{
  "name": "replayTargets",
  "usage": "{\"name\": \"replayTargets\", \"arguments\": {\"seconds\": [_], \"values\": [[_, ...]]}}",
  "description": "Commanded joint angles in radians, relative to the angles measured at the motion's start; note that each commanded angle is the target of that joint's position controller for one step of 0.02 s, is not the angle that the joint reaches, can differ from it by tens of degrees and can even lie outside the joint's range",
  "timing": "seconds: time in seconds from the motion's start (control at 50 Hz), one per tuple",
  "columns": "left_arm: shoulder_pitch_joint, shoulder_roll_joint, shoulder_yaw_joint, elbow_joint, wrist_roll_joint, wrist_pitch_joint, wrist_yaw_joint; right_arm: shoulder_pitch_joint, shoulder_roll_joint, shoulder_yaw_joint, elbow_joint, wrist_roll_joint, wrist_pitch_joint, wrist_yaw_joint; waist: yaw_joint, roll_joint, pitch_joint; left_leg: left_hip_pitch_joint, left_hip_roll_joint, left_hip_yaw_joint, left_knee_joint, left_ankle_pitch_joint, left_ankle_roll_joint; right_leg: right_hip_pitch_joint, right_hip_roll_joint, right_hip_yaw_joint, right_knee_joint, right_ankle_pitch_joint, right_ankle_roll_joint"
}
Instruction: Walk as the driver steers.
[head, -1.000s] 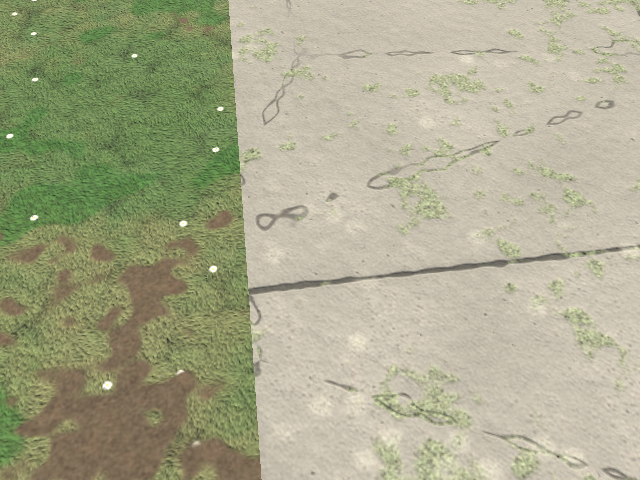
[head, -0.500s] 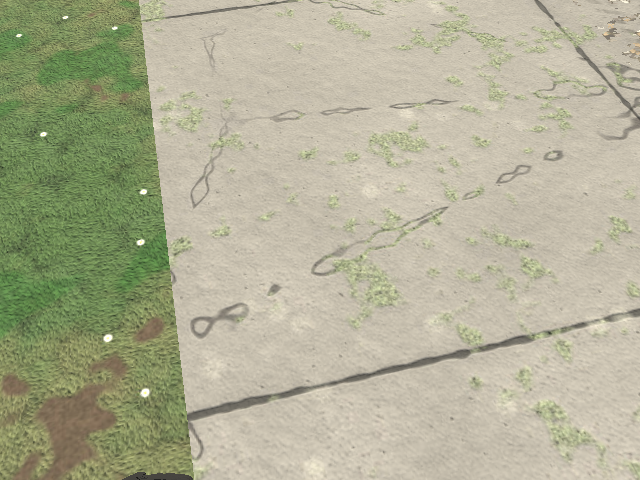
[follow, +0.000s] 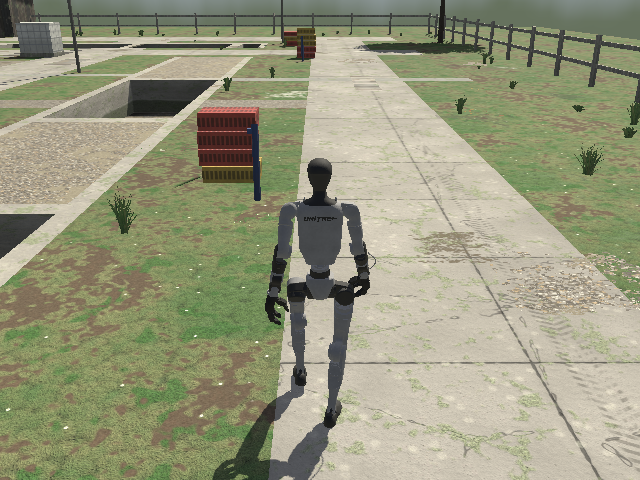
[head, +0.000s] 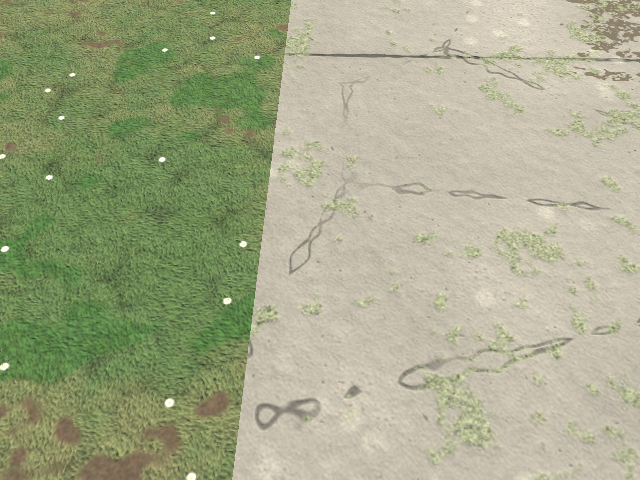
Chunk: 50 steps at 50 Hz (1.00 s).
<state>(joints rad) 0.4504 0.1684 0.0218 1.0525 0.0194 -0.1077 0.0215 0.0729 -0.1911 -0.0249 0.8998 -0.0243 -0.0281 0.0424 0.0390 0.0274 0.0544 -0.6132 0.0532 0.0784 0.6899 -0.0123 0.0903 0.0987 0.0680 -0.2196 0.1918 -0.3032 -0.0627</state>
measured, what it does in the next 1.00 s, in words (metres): walks ahead, turning left: left foot, then right foot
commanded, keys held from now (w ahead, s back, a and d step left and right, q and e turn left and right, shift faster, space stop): w+q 0.52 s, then w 0.06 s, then w+e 0.28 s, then w+q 0.14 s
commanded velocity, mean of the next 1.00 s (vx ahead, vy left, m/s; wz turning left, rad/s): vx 0.50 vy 0.00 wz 0.31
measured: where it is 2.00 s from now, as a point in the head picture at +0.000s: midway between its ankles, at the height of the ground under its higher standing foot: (205, 262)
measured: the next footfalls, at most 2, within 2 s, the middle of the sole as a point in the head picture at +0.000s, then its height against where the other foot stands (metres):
left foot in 0.10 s outside the picture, level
right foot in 0.66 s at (344, 434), level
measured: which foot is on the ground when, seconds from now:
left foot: up 0.00-0.08, down 0.10-0.68, up 0.70-1.00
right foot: down 0.00-0.12, up 0.14-0.64, down 0.66-1.00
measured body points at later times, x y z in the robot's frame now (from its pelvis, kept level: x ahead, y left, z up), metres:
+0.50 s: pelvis +0.26 +0.04 +0.01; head +0.29 +0.07 +0.45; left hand +0.39 +0.32 -0.10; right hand +0.31 -0.23 -0.12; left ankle +0.17 +0.07 -0.74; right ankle +0.47 -0.08 -0.68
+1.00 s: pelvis +0.54 +0.08 +0.01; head +0.56 +0.08 +0.46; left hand +0.44 +0.32 -0.12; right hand +0.77 -0.10 -0.10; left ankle +0.62 +0.26 -0.69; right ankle +0.53 -0.01 -0.74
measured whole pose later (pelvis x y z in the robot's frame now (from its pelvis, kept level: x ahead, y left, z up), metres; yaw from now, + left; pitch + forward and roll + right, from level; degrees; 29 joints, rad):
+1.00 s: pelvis +0.54 +0.08 +0.01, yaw +17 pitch +1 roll -1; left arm 0.42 0.23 0.05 0.93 0.01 -0.07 -0.02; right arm 0.12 -0.24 -0.02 0.79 -0.04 -0.04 0.03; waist 0.05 0.04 0.03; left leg -0.61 0.08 -0.02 0.77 -0.11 0.00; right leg -0.07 0.11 0.04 0.24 -0.17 -0.09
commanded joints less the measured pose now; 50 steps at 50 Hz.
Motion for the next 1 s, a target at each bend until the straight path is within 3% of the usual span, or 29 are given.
{"name": "replayTargets", "arguments": {"seconds": [0.02,0.06,0.08,0.1,0.12,0.14,0.16,0.18,0.2,0.22,0.26,0.32,0.42,0.54,0.58,0.62,0.64,0.66,0.68,0.7,0.72,0.74,0.76,0.8,0.84,0.88,1.0], "values": [[0.063,0.151,0.027,-0.012,0.003,0.003,0.018,-0.077,-0.049,-0.009,-0.083,-0.003,-0.014,-0.001,-0.019,-0.095,0.050,0.022,-0.047,0.062,-0.063,-0.092,0.042,0.023,-0.316,0.041,0.068,0.849,-0.057],[0.041,0.177,0.035,-0.016,0.007,0.015,0.025,0.016,-0.071,-0.024,-0.060,-0.006,-0.014,-0.009,-0.065,-0.123,-0.013,0.149,-0.112,0.098,-0.074,-0.197,0.087,0.047,-0.325,0.010,0.242,1.101,-0.054],[0.031,0.192,0.040,-0.023,0.008,0.023,0.024,0.109,-0.091,-0.036,-0.032,-0.008,-0.018,-0.011,-0.100,-0.129,-0.067,0.253,-0.144,0.102,-0.105,-0.228,0.114,0.032,-0.326,0.002,0.394,1.123,-0.056],[0.012,0.202,0.043,-0.037,0.004,0.029,0.019,0.248,-0.125,-0.056,0.010,-0.017,-0.024,-0.016,-0.165,-0.107,-0.137,0.449,-0.149,0.062,-0.187,-0.207,0.152,-0.071,-0.313,-0.012,0.610,1.000,-0.040],[-0.004,0.181,0.038,-0.078,0.000,0.026,0.011,0.380,-0.219,-0.089,0.030,-0.029,-0.025,-0.028,-0.219,-0.005,-0.240,0.687,0.052,-0.208,-0.227,-0.292,0.222,-0.299,-0.273,-0.020,0.935,0.611,-0.013],[-0.006,0.110,0.031,-0.155,-0.019,0.015,-0.013,0.335,-0.294,-0.108,0.004,-0.012,-0.012,-0.031,-0.142,0.235,-0.299,0.928,0.311,-0.796,-0.371,-0.255,0.395,-0.740,-0.015,0.068,1.294,-0.238,0.043],[-0.128,0.178,0.042,-0.177,-0.002,0.002,-0.016,0.329,-0.270,-0.103,0.011,0.012,-0.001,-0.033,-0.161,0.031,-0.222,0.885,0.277,-0.728,-0.414,-0.228,0.360,-0.865,-0.080,0.249,1.289,-0.160,0.027],[-0.177,0.168,0.039,-0.204,-0.014,-0.013,-0.022,0.269,-0.232,-0.093,0.008,0.015,-0.001,-0.039,-0.128,0.001,-0.120,0.765,0.259,-0.603,-0.434,-0.164,0.321,-0.874,-0.125,0.255,1.215,-0.061,0.024],[-0.163,0.163,0.040,-0.193,-0.014,-0.016,-0.019,0.225,-0.181,-0.082,0.005,0.014,-0.006,-0.039,-0.075,-0.082,-0.048,0.632,0.215,-0.516,-0.457,-0.037,0.273,-0.811,-0.156,0.251,1.115,-0.017,0.029],[-0.161,0.154,0.040,-0.196,0.003,0.000,-0.017,0.194,-0.160,-0.074,-0.001,0.019,-0.014,-0.043,-0.039,-0.093,-0.026,0.547,0.164,-0.445,-0.465,0.042,0.241,-0.749,-0.176,0.256,1.048,-0.013,0.044],[-0.133,0.132,0.037,-0.197,0.029,0.042,-0.023,0.188,-0.149,-0.065,-0.005,0.026,-0.035,-0.045,-0.006,-0.060,-0.040,0.472,0.105,-0.368,-0.476,0.136,0.221,-0.667,-0.182,0.248,0.971,-0.011,0.073],[-0.214,0.128,0.036,-0.240,0.029,0.069,-0.032,0.245,-0.193,-0.073,0.003,0.027,-0.046,-0.044,-0.015,-0.022,-0.022,0.436,0.060,-0.330,-0.493,0.174,0.202,-0.702,-0.180,0.219,0.857,0.073,0.106],[-0.420,0.143,0.033,-0.322,0.021,0.075,-0.037,0.364,-0.194,-0.073,0.007,0.024,-0.038,-0.042,-0.094,0.024,-0.008,0.535,0.042,-0.365,-0.479,0.184,0.143,-0.807,-0.158,0.219,0.654,0.248,0.118],[-0.578,0.149,0.015,-0.400,0.011,0.058,-0.047,0.440,-0.207,-0.073,0.002,0.009,-0.033,-0.057,-0.143,0.046,0.001,0.679,0.065,-0.418,-0.402,0.291,0.141,-0.815,-0.102,0.218,0.464,0.263,0.089],[-0.552,0.159,0.014,-0.405,0.008,0.047,-0.048,0.426,-0.210,-0.072,-0.001,0.006,-0.037,-0.065,-0.122,0.058,0.000,0.678,0.081,-0.420,-0.379,0.341,0.116,-0.712,-0.090,0.219,0.384,0.256,0.059],[-0.401,0.187,0.027,-0.357,0.009,0.037,-0.039,0.386,-0.223,-0.070,-0.003,0.006,-0.048,-0.065,-0.056,0.067,-0.046,0.649,0.079,-0.376,-0.291,0.554,0.075,-0.479,-0.045,0.187,0.328,0.201,0.011],[-0.261,0.207,0.039,-0.312,0.007,0.029,-0.029,0.373,-0.232,-0.071,0.001,0.004,-0.053,-0.059,0.010,0.040,-0.110,0.647,0.041,-0.329,-0.133,0.632,0.056,-0.327,-0.021,0.167,0.271,0.210,-0.016],[-0.114,0.243,0.053,-0.278,0.018,0.020,-0.015,0.371,-0.215,-0.066,-0.007,0.005,-0.059,-0.053,0.073,0.010,-0.201,0.533,-0.002,-0.294,0.079,0.477,0.040,-0.112,-0.110,0.255,0.273,0.180,-0.055],[0.004,0.351,0.078,-0.273,0.041,0.019,-0.009,0.485,-0.119,-0.046,-0.028,0.032,-0.061,-0.047,0.047,-0.197,-0.366,0.282,-0.128,-0.210,0.446,-0.008,-0.006,0.174,-0.392,0.681,0.280,0.122,-0.179],[-0.014,0.337,0.085,-0.243,0.014,0.040,-0.022,0.528,-0.150,-0.050,-0.012,0.026,-0.060,-0.046,0.019,-0.285,-0.371,0.088,-0.211,-0.184,0.608,-0.505,-0.015,0.187,-0.471,1.026,0.102,0.067,-0.264],[-0.133,0.261,0.070,-0.266,-0.007,0.046,-0.032,0.435,-0.181,-0.051,-0.023,-0.007,-0.054,-0.046,-0.023,-0.142,-0.170,-0.001,-0.121,-0.197,0.645,-0.419,-0.008,0.028,-0.424,0.933,0.074,-0.074,-0.249],[-0.204,0.200,0.055,-0.279,-0.012,0.045,-0.039,0.325,-0.182,-0.048,-0.049,-0.018,-0.057,-0.038,-0.022,-0.051,-0.080,-0.002,-0.074,-0.179,0.586,-0.337,-0.010,-0.099,-0.373,0.788,0.061,-0.032,-0.225],[-0.214,0.178,0.047,-0.270,-0.005,0.042,-0.041,0.274,-0.168,-0.045,-0.071,-0.019,-0.057,-0.032,-0.036,-0.045,-0.035,0.012,-0.044,-0.165,0.527,-0.307,-0.016,-0.175,-0.319,0.694,0.045,0.093,-0.203],[-0.182,0.172,0.042,-0.236,-0.009,0.031,-0.040,0.275,-0.144,-0.035,-0.084,-0.032,-0.042,-0.024,-0.068,-0.092,-0.038,0.078,-0.016,-0.147,0.436,-0.294,-0.042,-0.248,-0.250,0.593,0.028,0.259,-0.178],[-0.134,0.192,0.049,-0.213,-0.016,0.022,-0.039,0.265,-0.129,-0.027,-0.096,-0.031,-0.033,-0.020,-0.073,-0.104,-0.057,0.087,-0.014,-0.123,0.378,-0.293,-0.068,-0.262,-0.229,0.548,0.021,0.365,-0.193],[-0.109,0.211,0.055,-0.203,-0.017,0.024,-0.034,0.206,-0.121,-0.019,-0.116,-0.026,-0.028,-0.017,-0.066,-0.103,-0.043,0.054,-0.001,-0.097,0.294,-0.249,-0.091,-0.276,-0.224,0.509,-0.014,0.341,-0.200],[-0.010,0.204,0.053,-0.171,-0.012,0.015,-0.038,-0.040,-0.106,0.002,-0.186,-0.003,-0.024,-0.009,0.019,-0.098,-0.001,0.024,0.025,-0.059,0.019,-0.018,-0.080,-0.205,-0.220,0.393,-0.077,0.312,-0.139]]}}
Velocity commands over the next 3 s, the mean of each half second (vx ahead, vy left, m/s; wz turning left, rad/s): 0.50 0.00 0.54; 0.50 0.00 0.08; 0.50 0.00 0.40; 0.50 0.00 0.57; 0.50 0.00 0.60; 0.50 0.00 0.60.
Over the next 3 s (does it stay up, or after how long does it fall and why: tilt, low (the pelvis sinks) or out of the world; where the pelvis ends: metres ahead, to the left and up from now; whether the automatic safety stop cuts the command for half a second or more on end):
stays up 1.27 0.85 0.00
